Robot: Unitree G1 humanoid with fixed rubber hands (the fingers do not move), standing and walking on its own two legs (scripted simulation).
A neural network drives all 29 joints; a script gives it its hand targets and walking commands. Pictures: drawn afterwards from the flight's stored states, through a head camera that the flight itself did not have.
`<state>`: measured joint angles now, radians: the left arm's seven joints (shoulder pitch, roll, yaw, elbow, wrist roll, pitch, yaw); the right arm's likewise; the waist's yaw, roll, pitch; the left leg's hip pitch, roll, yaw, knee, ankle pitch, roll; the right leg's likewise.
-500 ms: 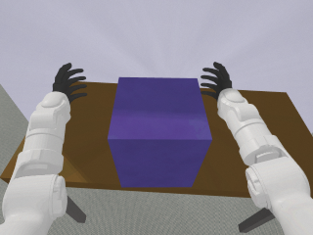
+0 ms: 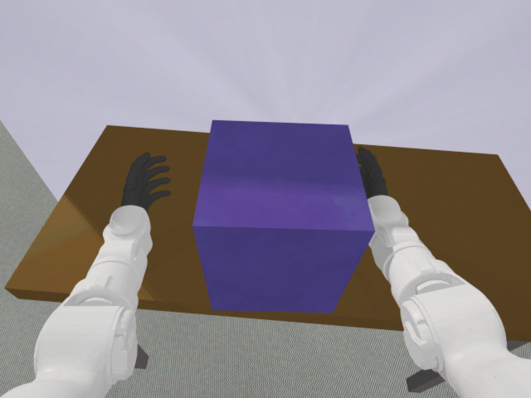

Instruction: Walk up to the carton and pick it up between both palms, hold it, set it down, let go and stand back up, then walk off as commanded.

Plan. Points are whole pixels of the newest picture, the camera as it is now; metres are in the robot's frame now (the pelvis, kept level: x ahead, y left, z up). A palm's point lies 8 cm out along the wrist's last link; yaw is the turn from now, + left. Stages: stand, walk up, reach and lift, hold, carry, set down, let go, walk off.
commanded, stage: reach and lift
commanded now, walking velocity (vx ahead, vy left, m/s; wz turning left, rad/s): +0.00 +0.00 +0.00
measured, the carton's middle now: (276, 222) +0.39 +0.03 +0.05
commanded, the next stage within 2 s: none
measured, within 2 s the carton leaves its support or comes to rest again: leaves its support in 1.96 s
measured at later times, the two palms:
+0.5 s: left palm (169, 197) +0.40 +0.20 +0.07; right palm (359, 196) +0.42 -0.11 +0.08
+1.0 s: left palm (163, 203) +0.38 +0.20 +0.08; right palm (359, 200) +0.40 -0.10 +0.09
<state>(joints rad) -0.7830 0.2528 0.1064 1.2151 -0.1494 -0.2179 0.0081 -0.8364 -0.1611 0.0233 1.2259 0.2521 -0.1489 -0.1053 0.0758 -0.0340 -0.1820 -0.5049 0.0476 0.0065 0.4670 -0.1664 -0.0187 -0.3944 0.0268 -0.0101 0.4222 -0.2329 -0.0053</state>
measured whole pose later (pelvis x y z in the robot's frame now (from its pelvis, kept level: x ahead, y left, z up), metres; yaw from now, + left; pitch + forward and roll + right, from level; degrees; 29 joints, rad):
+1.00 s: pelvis +0.01 +0.00 +0.01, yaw +0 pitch +1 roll +0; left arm -0.63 -0.03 0.49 0.76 0.37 -0.07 -0.06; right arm -0.67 0.12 -0.47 0.90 -0.34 -0.17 -0.04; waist 0.07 -0.07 0.01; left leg -0.18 0.04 0.05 0.27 -0.11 -0.01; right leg -0.08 0.01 -0.01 0.23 -0.18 0.00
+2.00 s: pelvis +0.01 +0.00 +0.01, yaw +1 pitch +1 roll +0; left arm -0.58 -0.04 0.42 0.67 0.31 0.04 -0.04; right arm -0.63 0.08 -0.34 0.93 -0.22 -0.19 -0.09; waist 0.06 -0.06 -0.01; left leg -0.18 0.03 0.05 0.28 -0.12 -0.01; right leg -0.06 0.00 -0.05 0.24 -0.19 0.00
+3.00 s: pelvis -0.01 +0.00 +0.01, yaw +2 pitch -7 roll +0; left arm -0.64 -0.02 0.32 0.33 0.31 0.49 -0.02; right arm -0.67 0.00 -0.13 0.71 0.09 0.12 -0.14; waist -0.04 -0.07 0.03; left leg -0.08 0.03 0.04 0.31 -0.11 -0.01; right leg 0.04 -0.01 -0.07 0.28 -0.20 0.00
